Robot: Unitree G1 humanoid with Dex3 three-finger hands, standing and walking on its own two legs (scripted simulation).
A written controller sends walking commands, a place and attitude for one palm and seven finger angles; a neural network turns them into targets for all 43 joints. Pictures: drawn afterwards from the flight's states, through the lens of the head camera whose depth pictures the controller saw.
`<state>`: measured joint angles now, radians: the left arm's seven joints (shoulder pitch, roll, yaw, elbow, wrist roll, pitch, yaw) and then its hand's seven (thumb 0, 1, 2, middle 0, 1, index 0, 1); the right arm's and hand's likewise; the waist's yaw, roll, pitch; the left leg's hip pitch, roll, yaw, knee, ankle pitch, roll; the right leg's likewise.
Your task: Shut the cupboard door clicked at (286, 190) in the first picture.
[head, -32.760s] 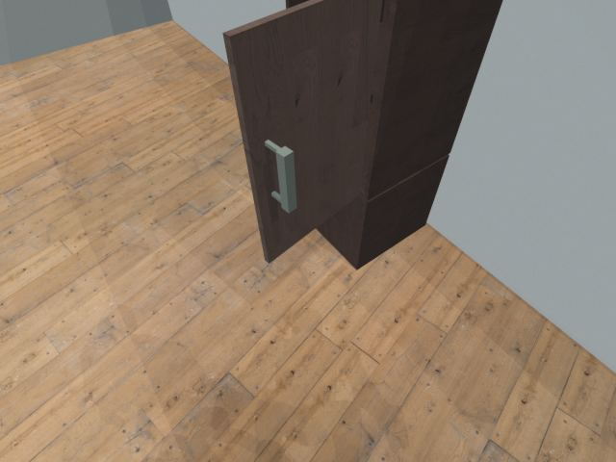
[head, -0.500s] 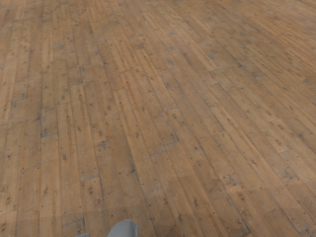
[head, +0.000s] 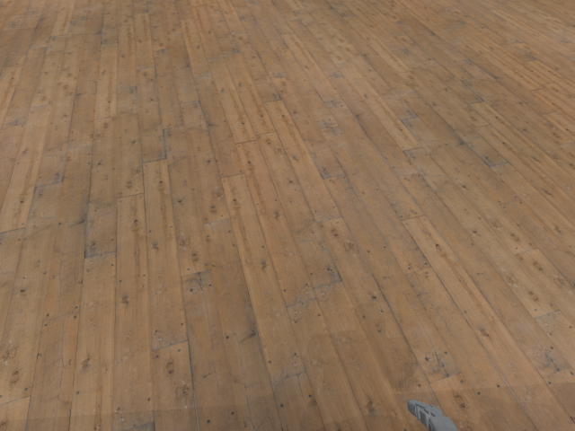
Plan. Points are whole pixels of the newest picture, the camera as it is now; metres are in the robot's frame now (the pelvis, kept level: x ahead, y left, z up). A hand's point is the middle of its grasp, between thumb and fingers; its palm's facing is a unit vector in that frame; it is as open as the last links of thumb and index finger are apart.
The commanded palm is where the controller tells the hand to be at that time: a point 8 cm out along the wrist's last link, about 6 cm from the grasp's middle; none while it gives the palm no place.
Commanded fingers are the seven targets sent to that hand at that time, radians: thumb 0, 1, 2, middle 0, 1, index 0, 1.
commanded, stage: turn to face it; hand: left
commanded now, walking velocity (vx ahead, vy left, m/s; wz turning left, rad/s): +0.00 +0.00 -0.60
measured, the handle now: out of the picture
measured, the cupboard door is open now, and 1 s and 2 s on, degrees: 64 64 64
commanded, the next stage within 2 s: none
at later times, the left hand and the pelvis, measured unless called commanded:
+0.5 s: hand (181, 396) +0.18 +0.21 -0.17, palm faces -0.26 -0.93 -0.24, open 7.4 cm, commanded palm none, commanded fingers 0.00 0.90 0.90 -0.20 -0.30 -0.20 -0.30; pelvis +0.04 +0.02 +0.00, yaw -18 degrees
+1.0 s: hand (247, 368) +0.23 +0.10 -0.15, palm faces -0.59 -0.77 -0.25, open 7.4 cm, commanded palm none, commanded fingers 0.00 0.90 0.90 -0.20 -0.30 -0.20 -0.30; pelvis +0.04 +0.00 +0.00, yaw -36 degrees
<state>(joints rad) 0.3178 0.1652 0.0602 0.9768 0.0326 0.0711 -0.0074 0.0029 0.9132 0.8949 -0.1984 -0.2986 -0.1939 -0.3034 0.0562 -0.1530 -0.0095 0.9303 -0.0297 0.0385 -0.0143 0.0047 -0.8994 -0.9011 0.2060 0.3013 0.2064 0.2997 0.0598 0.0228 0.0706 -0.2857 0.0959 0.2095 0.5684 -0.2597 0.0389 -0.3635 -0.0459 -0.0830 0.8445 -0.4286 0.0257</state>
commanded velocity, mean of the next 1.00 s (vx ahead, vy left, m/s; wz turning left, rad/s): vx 0.00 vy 0.00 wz -0.60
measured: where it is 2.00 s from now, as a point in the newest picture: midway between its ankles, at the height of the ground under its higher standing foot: outside the picture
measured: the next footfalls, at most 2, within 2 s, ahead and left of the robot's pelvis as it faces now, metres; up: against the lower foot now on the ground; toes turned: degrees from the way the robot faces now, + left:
right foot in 0.08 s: +0.04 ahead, -0.12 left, +0.00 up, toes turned -8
left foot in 0.44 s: +0.13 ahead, +0.11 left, +0.00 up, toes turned -15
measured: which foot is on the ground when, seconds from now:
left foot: down 0.00-0.08, up 0.10-0.42, down 0.44-0.82, up 0.84-1.00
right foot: up 0.00-0.06, down 0.08-0.44, up 0.46-0.80, down 0.82-1.00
